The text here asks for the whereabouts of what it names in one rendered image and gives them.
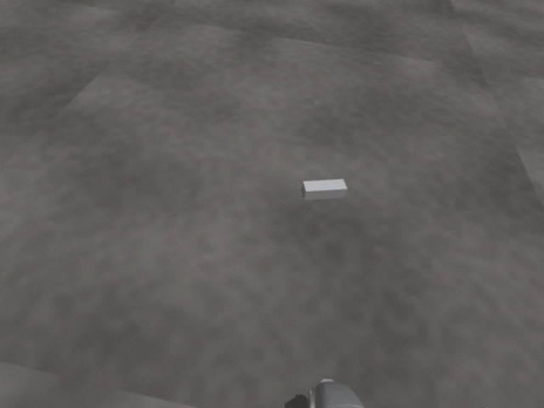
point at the carton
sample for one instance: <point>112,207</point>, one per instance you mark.
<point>323,189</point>

